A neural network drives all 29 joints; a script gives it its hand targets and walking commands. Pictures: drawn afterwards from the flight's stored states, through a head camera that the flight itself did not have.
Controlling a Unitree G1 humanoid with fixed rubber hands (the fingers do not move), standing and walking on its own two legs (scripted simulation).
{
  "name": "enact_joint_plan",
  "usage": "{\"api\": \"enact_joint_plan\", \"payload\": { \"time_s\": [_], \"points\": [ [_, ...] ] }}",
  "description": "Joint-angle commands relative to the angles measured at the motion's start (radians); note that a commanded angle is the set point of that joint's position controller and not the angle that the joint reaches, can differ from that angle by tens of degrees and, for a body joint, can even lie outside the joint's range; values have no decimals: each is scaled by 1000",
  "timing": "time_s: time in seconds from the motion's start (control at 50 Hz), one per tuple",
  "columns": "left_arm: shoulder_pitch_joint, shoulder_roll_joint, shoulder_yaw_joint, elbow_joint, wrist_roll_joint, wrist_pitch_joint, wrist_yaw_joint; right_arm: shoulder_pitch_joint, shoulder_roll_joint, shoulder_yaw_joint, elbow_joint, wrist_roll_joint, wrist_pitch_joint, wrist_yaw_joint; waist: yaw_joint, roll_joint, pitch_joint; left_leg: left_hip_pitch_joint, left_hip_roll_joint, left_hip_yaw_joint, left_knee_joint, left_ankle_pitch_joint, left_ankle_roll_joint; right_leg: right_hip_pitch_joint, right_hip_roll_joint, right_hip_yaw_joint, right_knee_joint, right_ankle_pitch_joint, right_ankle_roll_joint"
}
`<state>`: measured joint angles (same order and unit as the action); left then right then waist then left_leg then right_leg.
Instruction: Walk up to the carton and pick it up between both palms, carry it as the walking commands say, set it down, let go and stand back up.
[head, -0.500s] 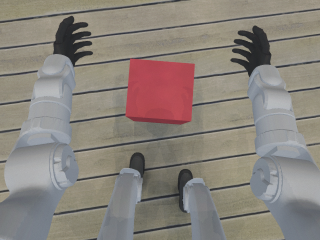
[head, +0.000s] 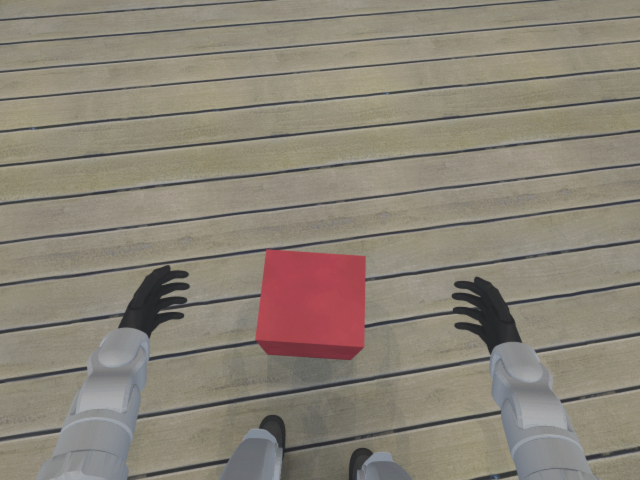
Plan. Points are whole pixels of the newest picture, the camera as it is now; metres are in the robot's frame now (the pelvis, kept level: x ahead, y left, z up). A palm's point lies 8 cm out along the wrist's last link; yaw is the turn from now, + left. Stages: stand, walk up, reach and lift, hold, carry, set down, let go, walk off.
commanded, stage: let go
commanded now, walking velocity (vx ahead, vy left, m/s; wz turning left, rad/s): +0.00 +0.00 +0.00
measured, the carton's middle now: (312, 309) +0.45 +0.03 -0.59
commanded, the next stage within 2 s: stand in 0.80 s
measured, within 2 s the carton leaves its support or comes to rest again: neither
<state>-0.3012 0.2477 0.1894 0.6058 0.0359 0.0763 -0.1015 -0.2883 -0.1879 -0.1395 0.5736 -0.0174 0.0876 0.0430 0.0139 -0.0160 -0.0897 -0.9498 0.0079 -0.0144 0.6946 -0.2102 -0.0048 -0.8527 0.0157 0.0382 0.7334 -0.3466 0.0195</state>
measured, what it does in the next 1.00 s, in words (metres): stands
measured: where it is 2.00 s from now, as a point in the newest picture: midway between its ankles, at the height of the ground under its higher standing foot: outside the picture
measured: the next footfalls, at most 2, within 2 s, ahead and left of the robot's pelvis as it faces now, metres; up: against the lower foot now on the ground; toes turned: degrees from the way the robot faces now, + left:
none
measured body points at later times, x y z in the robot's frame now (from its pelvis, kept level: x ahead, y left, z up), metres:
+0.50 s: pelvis +0.03 -0.01 +0.04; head +0.06 -0.01 +0.49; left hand +0.20 +0.22 -0.04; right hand +0.20 -0.24 -0.03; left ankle +0.05 +0.12 -0.70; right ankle -0.02 -0.13 -0.70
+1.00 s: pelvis +0.04 +0.00 +0.03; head +0.04 +0.01 +0.48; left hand +0.19 +0.28 -0.05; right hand +0.19 -0.28 -0.05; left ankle +0.05 +0.12 -0.70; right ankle -0.02 -0.13 -0.70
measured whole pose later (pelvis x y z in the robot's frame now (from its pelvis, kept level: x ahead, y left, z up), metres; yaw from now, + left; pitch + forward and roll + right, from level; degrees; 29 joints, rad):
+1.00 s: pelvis +0.04 +0.00 +0.03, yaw -1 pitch -1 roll +0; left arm 0.25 0.33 0.06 0.59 0.04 0.05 0.00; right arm 0.19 -0.31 -0.05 0.68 -0.05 0.03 0.00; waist 0.00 -0.03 0.01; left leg -0.24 0.00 0.01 0.51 -0.26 0.00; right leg -0.12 0.00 0.06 0.48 -0.35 0.01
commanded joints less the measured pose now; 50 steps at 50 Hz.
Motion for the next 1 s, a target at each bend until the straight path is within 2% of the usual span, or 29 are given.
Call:
{"api": "enact_joint_plan", "payload": {
  "time_s": [0.0,0.16,0.26,0.34,0.44,0.54,0.64,0.76,0.78,0.8,0.86,0.88,0.9,0.98],
  "points": [
    [63,70,0,-70,-5,-48,8,62,-79,-5,-64,-3,-49,-3,4,22,-416,650,-28,-7,-42,303,-11,145,35,-33,-146,223,16],
    [342,38,-69,-197,-24,-91,39,326,-84,42,-155,7,-103,-10,2,20,-242,855,-40,7,-154,341,-10,357,35,-27,-265,301,13],
    [468,39,-93,-260,-29,-86,45,438,-85,69,-202,12,-106,-1,-1,10,-104,941,-55,15,-235,306,-13,465,29,-21,-346,302,12],
    [479,48,-95,-279,-26,-59,38,447,-89,77,-235,14,-83,10,-12,-1,25,989,-56,22,-284,224,-14,511,19,-20,-406,224,12],
    [481,67,-98,-283,-21,-8,23,462,-100,83,-249,3,-35,20,-21,-31,133,1069,-69,40,-283,148,-13,486,-8,-14,-460,126,-8],
    [490,64,-104,-276,-15,26,24,467,-99,86,-243,-1,-4,28,-19,-20,152,1106,-77,41,-280,182,-12,510,-6,-17,-452,169,-10],
    [505,66,-106,-279,-14,44,29,469,-105,83,-243,-2,14,32,-19,1,125,1100,-78,37,-287,244,-7,570,18,-28,-412,257,4],
    [507,67,-117,-284,-16,59,50,463,-124,86,-246,3,18,19,-24,7,99,1102,-69,21,-274,300,-9,589,30,-36,-384,308,6],
    [511,62,-120,-286,-19,68,59,469,-129,90,-241,6,20,12,-19,11,92,1101,-65,21,-271,308,-11,585,31,-38,-378,311,5],
    [505,201,-95,-167,-4,27,101,461,-243,56,-81,-20,-13,-31,-3,-39,72,882,45,-2,-241,239,-21,610,-37,-14,-352,215,29],
    [511,186,-102,-136,8,-22,113,442,-235,55,-31,-36,-57,-50,-15,-18,91,802,38,-10,-257,38,-8,600,-52,36,-367,91,7],
    [508,179,-103,-131,8,-31,112,436,-228,57,-13,-37,-66,-50,-15,-4,95,789,38,-17,-260,11,-6,591,-53,40,-361,80,0],
    [506,177,-105,-119,7,-39,107,424,-233,58,4,-35,-72,-46,-12,13,91,788,42,-24,-262,23,-3,592,-54,41,-353,94,-5],
    [515,199,-107,-76,7,-54,108,409,-251,61,61,-28,-86,-44,-11,14,55,812,60,-37,-241,156,9,620,-62,46,-337,199,-5]
  ]
}}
